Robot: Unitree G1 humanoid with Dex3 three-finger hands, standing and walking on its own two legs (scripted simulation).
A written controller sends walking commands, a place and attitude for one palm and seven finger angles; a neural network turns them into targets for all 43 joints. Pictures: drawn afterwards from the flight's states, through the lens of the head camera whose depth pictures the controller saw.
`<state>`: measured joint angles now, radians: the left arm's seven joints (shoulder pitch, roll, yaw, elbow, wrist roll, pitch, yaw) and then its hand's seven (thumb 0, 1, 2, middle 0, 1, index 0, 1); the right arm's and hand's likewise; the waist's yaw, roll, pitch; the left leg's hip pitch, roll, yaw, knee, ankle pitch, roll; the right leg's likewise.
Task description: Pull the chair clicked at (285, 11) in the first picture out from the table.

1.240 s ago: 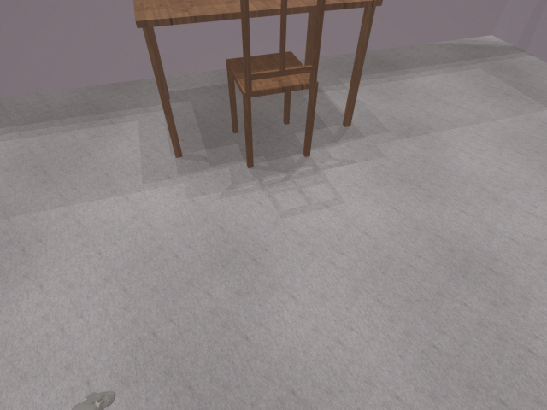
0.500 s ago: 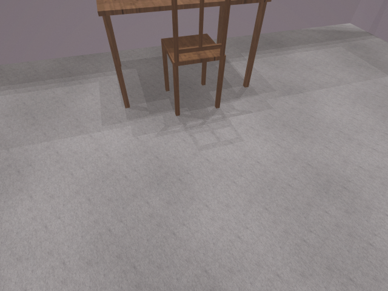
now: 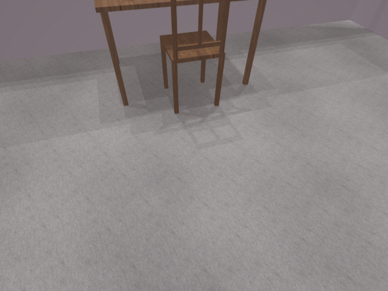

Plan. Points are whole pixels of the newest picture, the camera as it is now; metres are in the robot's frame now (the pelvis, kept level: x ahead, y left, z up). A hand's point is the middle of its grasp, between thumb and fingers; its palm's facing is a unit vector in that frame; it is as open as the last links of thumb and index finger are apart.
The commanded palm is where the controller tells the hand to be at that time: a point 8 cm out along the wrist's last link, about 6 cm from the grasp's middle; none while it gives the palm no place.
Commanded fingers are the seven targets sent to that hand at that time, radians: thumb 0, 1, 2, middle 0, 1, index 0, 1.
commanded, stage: look at it before walking up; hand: left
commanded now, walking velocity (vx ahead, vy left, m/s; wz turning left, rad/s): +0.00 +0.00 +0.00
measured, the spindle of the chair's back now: (200, 17) +1.59 +0.04 -0.07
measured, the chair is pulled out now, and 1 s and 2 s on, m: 0.00 0.00 0.00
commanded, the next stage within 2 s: walk to a spot facing it in 1.00 s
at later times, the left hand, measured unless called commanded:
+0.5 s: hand out of the picture +0.08 +0.24 -0.16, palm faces -0.04 -0.94 -0.33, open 7.4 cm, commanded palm none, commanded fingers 0.00 0.90 0.90 -0.20 -0.30 -0.20 -0.30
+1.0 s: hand out of the picture +0.09 +0.24 -0.16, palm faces -0.03 -0.94 -0.33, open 7.4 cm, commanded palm none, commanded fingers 0.00 0.90 0.90 -0.20 -0.30 -0.20 -0.30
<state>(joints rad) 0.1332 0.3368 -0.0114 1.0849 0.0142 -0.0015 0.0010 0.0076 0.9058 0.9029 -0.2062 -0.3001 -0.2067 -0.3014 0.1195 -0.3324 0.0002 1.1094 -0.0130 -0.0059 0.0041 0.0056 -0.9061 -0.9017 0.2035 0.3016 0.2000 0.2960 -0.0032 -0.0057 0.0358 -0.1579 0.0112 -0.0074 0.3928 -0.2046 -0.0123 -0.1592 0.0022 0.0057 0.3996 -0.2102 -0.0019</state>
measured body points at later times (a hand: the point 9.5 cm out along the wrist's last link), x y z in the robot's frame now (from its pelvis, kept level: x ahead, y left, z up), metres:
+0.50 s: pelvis +0.01 +0.00 +0.00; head +0.02 +0.00 +0.45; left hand +0.08 +0.29 -0.13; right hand +0.09 -0.30 -0.13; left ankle +0.01 +0.13 -0.74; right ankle +0.00 -0.12 -0.74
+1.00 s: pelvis +0.01 +0.00 +0.00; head +0.02 +0.00 +0.45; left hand +0.09 +0.29 -0.13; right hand +0.09 -0.30 -0.13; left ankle +0.01 +0.13 -0.74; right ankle +0.00 -0.12 -0.74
